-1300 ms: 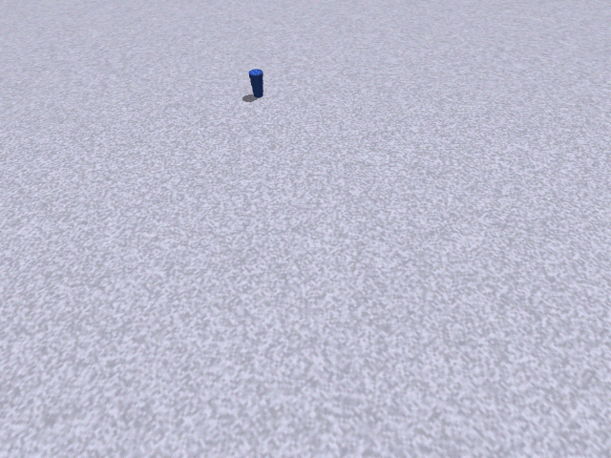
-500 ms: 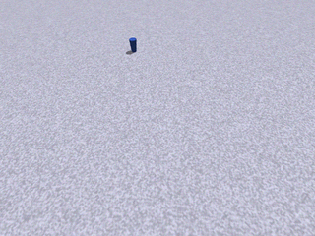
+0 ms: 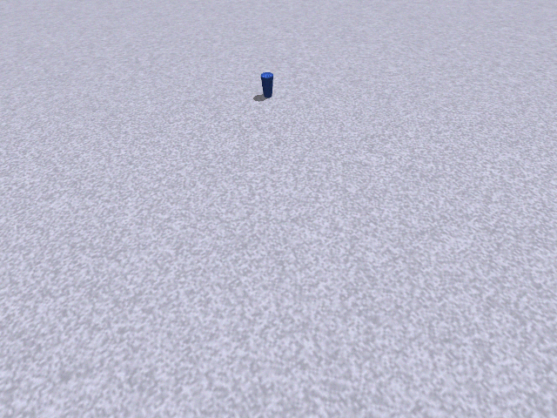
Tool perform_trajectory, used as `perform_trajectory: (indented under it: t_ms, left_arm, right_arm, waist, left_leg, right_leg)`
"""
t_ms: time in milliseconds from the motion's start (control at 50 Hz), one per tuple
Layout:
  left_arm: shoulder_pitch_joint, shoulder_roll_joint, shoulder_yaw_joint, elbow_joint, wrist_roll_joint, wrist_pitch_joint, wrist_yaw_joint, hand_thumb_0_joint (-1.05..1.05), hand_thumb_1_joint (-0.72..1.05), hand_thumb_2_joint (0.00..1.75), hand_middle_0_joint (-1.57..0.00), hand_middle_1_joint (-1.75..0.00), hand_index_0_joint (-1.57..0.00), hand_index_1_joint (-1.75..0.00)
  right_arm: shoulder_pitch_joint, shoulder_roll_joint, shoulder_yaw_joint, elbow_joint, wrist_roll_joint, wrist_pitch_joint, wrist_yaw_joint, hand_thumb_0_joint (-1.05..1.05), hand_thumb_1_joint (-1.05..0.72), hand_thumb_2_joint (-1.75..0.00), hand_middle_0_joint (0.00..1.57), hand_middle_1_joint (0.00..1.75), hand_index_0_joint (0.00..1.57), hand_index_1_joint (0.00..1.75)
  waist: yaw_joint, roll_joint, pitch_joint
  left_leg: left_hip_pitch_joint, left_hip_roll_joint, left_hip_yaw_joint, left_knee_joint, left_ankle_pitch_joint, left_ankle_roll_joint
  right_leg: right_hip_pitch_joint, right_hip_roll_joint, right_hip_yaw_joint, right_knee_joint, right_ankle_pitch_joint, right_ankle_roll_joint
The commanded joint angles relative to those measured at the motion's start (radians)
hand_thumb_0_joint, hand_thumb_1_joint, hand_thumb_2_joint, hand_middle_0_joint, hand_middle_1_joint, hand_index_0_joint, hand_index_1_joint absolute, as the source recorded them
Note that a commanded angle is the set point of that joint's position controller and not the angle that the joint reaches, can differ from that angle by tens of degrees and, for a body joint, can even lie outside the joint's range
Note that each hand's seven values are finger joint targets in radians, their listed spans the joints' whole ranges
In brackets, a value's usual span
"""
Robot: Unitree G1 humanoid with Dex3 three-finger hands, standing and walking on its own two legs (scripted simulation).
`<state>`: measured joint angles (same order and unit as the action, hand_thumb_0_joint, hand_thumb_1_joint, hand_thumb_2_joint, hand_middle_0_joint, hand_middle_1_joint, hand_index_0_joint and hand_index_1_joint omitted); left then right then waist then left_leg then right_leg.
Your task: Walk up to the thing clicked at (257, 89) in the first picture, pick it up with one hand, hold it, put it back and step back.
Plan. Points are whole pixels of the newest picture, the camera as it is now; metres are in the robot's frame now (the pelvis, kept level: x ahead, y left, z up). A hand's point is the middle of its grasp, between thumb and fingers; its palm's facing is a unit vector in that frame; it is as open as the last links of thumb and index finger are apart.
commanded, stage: walk up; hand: left
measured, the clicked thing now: (267, 85) +2.27 +0.23 -0.70
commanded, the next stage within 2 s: none
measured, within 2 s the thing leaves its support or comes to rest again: neither
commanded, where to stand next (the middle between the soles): +1.91 +0.04 m, yaw +2 degrees
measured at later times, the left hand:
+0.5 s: hand (103, 317) +0.33 +0.38 -0.15, palm faces -0.07 -0.95 -0.30, open 7.4 cm
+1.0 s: hand (163, 199) +0.64 +0.35 -0.15, palm faces +0.01 -0.94 -0.33, open 7.4 cm
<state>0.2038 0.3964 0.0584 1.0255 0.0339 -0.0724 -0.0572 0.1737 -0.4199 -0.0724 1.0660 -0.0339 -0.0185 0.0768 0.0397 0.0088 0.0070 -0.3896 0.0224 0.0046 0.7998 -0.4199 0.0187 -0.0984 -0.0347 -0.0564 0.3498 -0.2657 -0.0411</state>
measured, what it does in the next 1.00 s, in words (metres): walks ahead: left foot, then right foot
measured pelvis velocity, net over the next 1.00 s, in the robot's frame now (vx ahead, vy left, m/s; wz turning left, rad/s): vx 0.58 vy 0.08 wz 0.01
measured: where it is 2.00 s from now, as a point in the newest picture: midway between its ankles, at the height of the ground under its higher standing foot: (277, 211)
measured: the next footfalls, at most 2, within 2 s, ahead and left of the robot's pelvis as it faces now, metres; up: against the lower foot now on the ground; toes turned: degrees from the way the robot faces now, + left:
left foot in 0.18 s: +0.19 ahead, +0.20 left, +0.00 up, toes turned +7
right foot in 0.68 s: +0.58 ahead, -0.03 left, +0.00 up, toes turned -5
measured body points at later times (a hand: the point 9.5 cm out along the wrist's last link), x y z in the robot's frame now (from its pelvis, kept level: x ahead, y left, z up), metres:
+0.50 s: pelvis +0.23 +0.10 +0.00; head +0.22 +0.13 +0.45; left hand +0.33 +0.43 -0.12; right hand +0.23 -0.22 -0.11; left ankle +0.15 +0.19 -0.75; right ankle +0.38 -0.06 -0.68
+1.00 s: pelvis +0.58 +0.08 -0.01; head +0.59 +0.09 +0.44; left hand +0.64 +0.40 -0.12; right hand +0.70 -0.24 -0.10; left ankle +0.68 +0.24 -0.70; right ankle +0.54 -0.03 -0.75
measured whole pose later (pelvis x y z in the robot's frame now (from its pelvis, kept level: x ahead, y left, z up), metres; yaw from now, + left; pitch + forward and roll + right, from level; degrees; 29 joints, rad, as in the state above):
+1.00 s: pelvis +0.58 +0.08 -0.01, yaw +1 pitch -2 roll -2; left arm 0.25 0.38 0.05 0.92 0.01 -0.08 -0.06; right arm 0.19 -0.44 -0.08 0.86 -0.01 -0.08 0.06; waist 0.03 0.04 0.06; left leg -0.57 0.12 -0.02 0.88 -0.23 0.01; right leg -0.09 0.01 -0.11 0.42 -0.30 -0.03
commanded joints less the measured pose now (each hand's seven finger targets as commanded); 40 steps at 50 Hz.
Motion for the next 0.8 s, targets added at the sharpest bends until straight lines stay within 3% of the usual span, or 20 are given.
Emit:
perform_trajectory:
  t_ms: [0,80,140,160,180,200,220,280,320,360,440,600,640,660,680,700,720,740,760,780]
  left_arm:
    - [-0.102,0.335,0.082,-0.099,0.004,-0.022,0.01,0.0,0.9,0.9,-0.2,-0.3,-0.2,-0.3]
    - [-0.149,0.362,0.08,-0.129,0.003,-0.015,-0.008,0.0,0.9,0.9,-0.2,-0.3,-0.2,-0.3]
    - [-0.173,0.286,0.056,-0.129,0.006,-0.005,-0.015,0.0,0.9,0.9,-0.2,-0.3,-0.2,-0.3]
    - [-0.112,0.201,0.029,-0.13,0.007,-0.002,-0.019,0.0,0.9,0.9,-0.2,-0.3,-0.2,-0.3]
    - [-0.117,0.142,0.001,-0.157,-0.009,-0.004,-0.014,0.0,0.9,0.9,-0.2,-0.3,-0.2,-0.3]
    - [-0.076,0.231,0.008,-0.157,-0.014,-0.002,-0.009,0.0,0.9,0.9,-0.2,-0.3,-0.2,-0.3]
    - [-0.073,0.266,0.01,-0.146,-0.01,-0.005,-0.004,0.0,0.9,0.9,-0.2,-0.3,-0.2,-0.3]
    - [-0.024,0.31,0.042,-0.07,-0.043,-0.003,-0.024,0.0,0.9,0.9,-0.2,-0.3,-0.2,-0.3]
    - [0.003,0.287,0.047,-0.064,-0.04,0.013,-0.041,0.0,0.9,0.9,-0.2,-0.3,-0.2,-0.3]
    - [0.018,0.277,0.046,-0.077,-0.032,0.023,-0.052,0.0,0.9,0.9,-0.2,-0.3,-0.2,-0.3]
    - [-0.131,0.256,0.046,-0.148,-0.022,0.025,-0.06,0.0,0.9,0.9,-0.2,-0.3,-0.2,-0.3]
    - [-0.352,0.162,0.01,-0.219,-0.023,0.016,-0.051,0.0,0.9,0.9,-0.2,-0.3,-0.2,-0.3]
    - [-0.264,0.175,0.022,-0.191,-0.027,0.017,-0.037,0.0,0.9,0.9,-0.2,-0.3,-0.2,-0.3]
    - [-0.129,0.196,0.038,-0.154,-0.031,0.014,-0.026,0.0,0.9,0.9,-0.2,-0.3,-0.2,-0.3]
    - [0.045,0.245,0.062,-0.109,-0.026,0.01,-0.015,0.0,0.9,0.9,-0.2,-0.3,-0.2,-0.3]
    - [0.206,0.309,0.094,-0.082,-0.013,0.008,-0.003,0.0,0.9,0.9,-0.2,-0.3,-0.2,-0.3]
    - [0.252,0.387,0.121,-0.087,-0.018,0.004,0.003,0.0,0.9,0.9,-0.2,-0.3,-0.2,-0.3]
    - [0.21,0.376,0.128,-0.109,-0.022,0.004,0.012,0.0,0.9,0.9,-0.2,-0.3,-0.2,-0.3]
    - [0.17,0.351,0.124,-0.127,-0.033,0.008,0.021,0.0,0.9,0.9,-0.2,-0.3,-0.2,-0.3]
    - [0.108,0.314,0.107,-0.15,-0.042,0.002,0.029,0.0,0.9,0.9,-0.2,-0.3,-0.2,-0.3]
  right_arm:
    - [-0.116,-0.206,-0.055,-0.146,0.015,-0.042,0.034,0.0,-0.9,-0.9,0.2,0.3,0.2,0.3]
    - [-0.057,-0.207,-0.073,-0.149,0.015,-0.033,0.043,0.0,-0.9,-0.9,0.2,0.3,0.2,0.3]
    - [0.214,-0.251,-0.105,-0.064,0.009,-0.045,0.015,0.0,-0.9,-0.9,0.2,0.3,0.2,0.3]
    - [0.34,-0.323,-0.13,-0.027,-0.004,-0.052,-0.005,0.0,-0.9,-0.9,0.2,0.3,0.2,0.3]
    - [0.365,-0.407,-0.136,-0.057,-0.012,-0.063,-0.023,0.0,-0.9,-0.9,0.2,0.3,0.2,0.3]
    - [0.185,-0.447,-0.131,-0.125,0.02,-0.07,-0.025,0.0,-0.9,-0.9,0.2,0.3,0.2,0.3]
    - [0.085,-0.443,-0.125,-0.152,0.036,-0.072,-0.024,0.0,-0.9,-0.9,0.2,0.3,0.2,0.3]
    - [-0.001,-0.277,-0.071,-0.175,0.029,-0.097,-0.029,0.0,-0.9,-0.9,0.2,0.3,0.2,0.3]
    - [0.03,-0.256,-0.063,-0.168,0.036,-0.109,-0.03,0.0,-0.9,-0.9,0.2,0.3,0.2,0.3]
    - [0.039,-0.259,-0.061,-0.177,0.039,-0.116,-0.031,0.0,-0.9,-0.9,0.2,0.3,0.2,0.3]
    - [0.103,-0.267,-0.067,-0.172,0.039,-0.12,-0.031,0.0,-0.9,-0.9,0.2,0.3,0.2,0.3]
    - [0.195,-0.254,-0.064,-0.164,0.03,-0.1,-0.047,0.0,-0.9,-0.9,0.2,0.3,0.2,0.3]
    - [0.213,-0.259,-0.067,-0.17,0.021,-0.091,-0.06,0.0,-0.9,-0.9,0.2,0.3,0.2,0.3]
    - [0.214,-0.258,-0.066,-0.178,0.015,-0.088,-0.063,0.0,-0.9,-0.9,0.2,0.3,0.2,0.3]
    - [0.227,-0.237,-0.057,-0.189,0.009,-0.084,-0.062,0.0,-0.9,-0.9,0.2,0.3,0.2,0.3]
    - [0.275,-0.181,-0.036,-0.202,0.013,-0.082,-0.061,0.0,-0.9,-0.9,0.2,0.3,0.2,0.3]
    - [0.32,-0.167,-0.033,-0.226,0.047,-0.087,-0.062,0.0,-0.9,-0.9,0.2,0.3,0.2,0.3]
    - [0.235,-0.265,-0.04,-0.205,0.048,-0.087,-0.079,0.0,-0.9,-0.9,0.2,0.3,0.2,0.3]
    - [0.139,-0.278,-0.047,-0.209,0.048,-0.098,-0.076,0.0,-0.9,-0.9,0.2,0.3,0.2,0.3]
    - [0.096,-0.249,-0.042,-0.21,0.057,-0.103,-0.065,0.0,-0.9,-0.9,0.2,0.3,0.2,0.3]
  waist:
    - [-0.011,-0.184,0.018]
    - [-0.052,-0.193,0.063]
    - [-0.195,0.047,-0.032]
    - [-0.244,0.312,-0.084]
    - [-0.245,0.447,-0.041]
    - [-0.164,0.282,-0.013]
    - [-0.108,0.232,0.072]
    - [-0.035,0.061,0.113]
    - [-0.025,0.076,0.12]
    - [-0.016,0.083,0.107]
    - [-0.061,0.073,0.136]
    - [-0.121,0.043,0.089]
    - [-0.086,0.043,0.004]
    - [-0.022,0.033,-0.097]
    - [0.051,-0.014,-0.214]
    - [0.108,-0.111,-0.324]
    - [0.115,-0.3,-0.433]
    - [0.122,-0.195,-0.377]
    - [0.127,-0.119,-0.318]
    - [0.094,-0.037,-0.226]
  left_leg:
    - [-0.185,0.084,-0.026,-0.056,0.014,-0.014]
    - [0.129,0.067,0.049,-0.163,0.182,-0.026]
    - [0.527,0.012,0.11,-0.238,0.188,-0.002]
    - [0.685,0.076,-0.056,-0.37,-0.099,0.035]
    - [0.614,0.301,-0.549,-0.589,-0.46,0.059]
    - [0.491,0.429,-0.786,-0.76,-0.599,0.155]
    - [0.349,0.48,-0.805,-0.802,-0.601,0.204]
    - [0.207,0.263,-0.297,-0.683,-0.226,0.092]
    - [0.173,0.23,-0.185,-0.72,-0.141,0.055]
    - [0.23,0.229,-0.141,-0.73,-0.105,0.077]
    - [0.301,0.232,-0.099,-0.762,-0.015,0.091]
    - [0.451,0.184,0.029,-0.626,0.509,0.065]
    - [0.472,0.183,0.042,-0.451,0.696,0.058]
    - [0.454,0.169,0.056,-0.276,0.738,0.061]
    - [0.333,0.115,0.098,-0.047,0.671,0.052]
    - [0.091,0.074,0.09,0.204,0.448,0.047]
    - [-0.233,-0.07,0.062,0.494,-0.004,-0.014]
    - [-0.358,-0.02,-0.035,0.536,-0.106,-0.008]
    - [-0.323,0.028,-0.08,0.58,-0.058,-0.01]
    - [-0.27,0.049,-0.129,0.581,0.014,0.006]
  right_leg:
    - [0.103,-0.255,0.231,-0.244,-0.402,-0.147]
    - [-0.224,-0.225,0.123,-0.214,-0.41,-0.118]
    - [-0.424,-0.126,-0.022,0.182,-0.34,-0.087]
    - [-0.568,-0.012,-0.093,0.574,-0.311,-0.061]
    - [-0.746,0.102,0.064,0.86,-0.335,-0.022]
    - [-0.734,0.055,0.149,0.915,-0.246,-0.029]
    - [-0.704,-0.029,0.19,0.928,-0.188,-0.028]
    - [-0.546,-0.095,0.182,0.733,0.016,0.011]
    - [-0.504,-0.093,0.145,0.664,0.098,0.042]
    - [-0.538,-0.083,0.122,0.618,0.146,0.06]
    - [-0.616,-0.08,0.098,0.501,0.217,0.066]
    - [-0.449,-0.014,-0.054,0.139,0.286,-0.005]
    - [-0.285,0.028,-0.083,0.117,0.236,-0.025]
    - [-0.102,0.043,-0.095,0.116,0.223,-0.036]
    - [0.167,0.046,-0.08,0.146,0.155,-0.054]
    - [0.447,-0.087,0.115,0.188,-0.069,-0.09]
    - [0.72,-0.393,0.701,0.083,-0.072,-0.259]
    - [0.677,-0.424,0.778,0.059,0.001,-0.312]
    - [0.521,-0.403,0.691,0.021,0.093,-0.312]
    - [0.362,-0.354,0.479,0.003,0.242,-0.26]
